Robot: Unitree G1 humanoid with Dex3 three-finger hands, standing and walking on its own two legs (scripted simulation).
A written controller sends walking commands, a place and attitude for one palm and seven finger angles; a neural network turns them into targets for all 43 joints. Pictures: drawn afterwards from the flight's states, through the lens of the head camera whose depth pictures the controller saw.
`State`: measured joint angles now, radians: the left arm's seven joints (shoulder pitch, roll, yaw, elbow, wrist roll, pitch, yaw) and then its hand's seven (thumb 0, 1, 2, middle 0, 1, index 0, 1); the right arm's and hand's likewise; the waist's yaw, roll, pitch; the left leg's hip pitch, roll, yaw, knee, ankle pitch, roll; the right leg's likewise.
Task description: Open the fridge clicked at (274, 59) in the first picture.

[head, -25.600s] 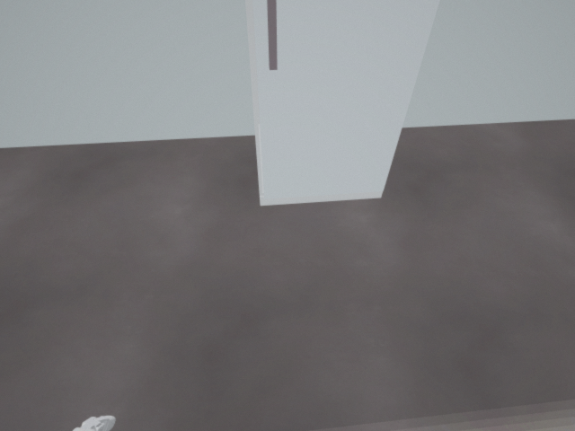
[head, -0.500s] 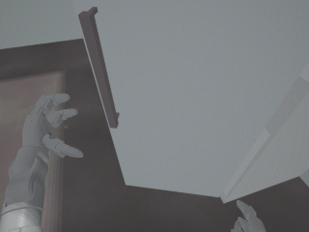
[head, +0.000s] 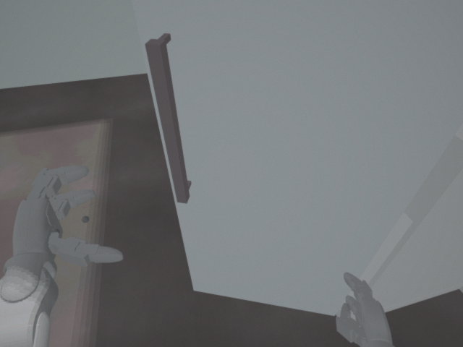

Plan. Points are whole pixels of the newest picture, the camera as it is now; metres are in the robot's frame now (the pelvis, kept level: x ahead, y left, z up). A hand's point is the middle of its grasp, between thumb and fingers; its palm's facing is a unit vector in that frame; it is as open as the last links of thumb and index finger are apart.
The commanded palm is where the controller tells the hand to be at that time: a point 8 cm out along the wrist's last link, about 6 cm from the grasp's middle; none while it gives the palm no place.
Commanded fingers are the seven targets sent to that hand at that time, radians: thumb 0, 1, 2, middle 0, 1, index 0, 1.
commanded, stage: draw the hand back to the body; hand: left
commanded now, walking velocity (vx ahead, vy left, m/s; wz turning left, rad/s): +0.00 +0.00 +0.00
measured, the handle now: (176, 132) +0.47 +0.18 +0.15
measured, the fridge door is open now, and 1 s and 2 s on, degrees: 65 65 65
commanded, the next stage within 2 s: step back with the hand held close in 1.00 s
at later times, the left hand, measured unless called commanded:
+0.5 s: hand (63, 232) +0.21 +0.27 +0.16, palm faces +0.47 -0.81 -0.35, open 9.9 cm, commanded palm +0.15 +0.30 +0.17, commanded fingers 0.00 0.72 0.81 -0.21 -0.41 -0.21 -0.41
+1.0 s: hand (47, 245) +0.18 +0.27 +0.16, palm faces +0.51 -0.79 -0.34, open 7.4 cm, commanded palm +0.13 +0.31 +0.18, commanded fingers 0.00 0.90 0.90 -0.20 -0.30 -0.20 -0.30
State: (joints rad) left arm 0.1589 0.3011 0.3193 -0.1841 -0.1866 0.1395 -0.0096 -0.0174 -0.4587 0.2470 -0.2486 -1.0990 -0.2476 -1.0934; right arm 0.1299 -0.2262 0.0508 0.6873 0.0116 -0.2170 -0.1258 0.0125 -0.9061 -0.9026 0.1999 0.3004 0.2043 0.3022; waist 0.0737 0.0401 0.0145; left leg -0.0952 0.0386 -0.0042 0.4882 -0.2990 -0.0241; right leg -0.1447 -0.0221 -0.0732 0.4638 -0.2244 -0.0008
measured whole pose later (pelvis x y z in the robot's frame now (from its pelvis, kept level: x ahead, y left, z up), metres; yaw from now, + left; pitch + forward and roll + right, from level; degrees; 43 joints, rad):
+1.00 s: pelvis -0.01 +0.00 +0.00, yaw -1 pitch -8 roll +0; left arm 0.44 0.31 0.34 -0.36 -0.06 -0.09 0.15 0.01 0.89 0.90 -0.21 -0.31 -0.21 -0.30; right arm 0.17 -0.21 0.01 0.71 -0.02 -0.18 -0.10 0.01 -0.91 -0.90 0.20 0.30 0.20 0.30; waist 0.08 0.05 0.06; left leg -0.02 0.04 0.02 0.41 -0.26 -0.02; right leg -0.08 -0.02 -0.05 0.39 -0.18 0.00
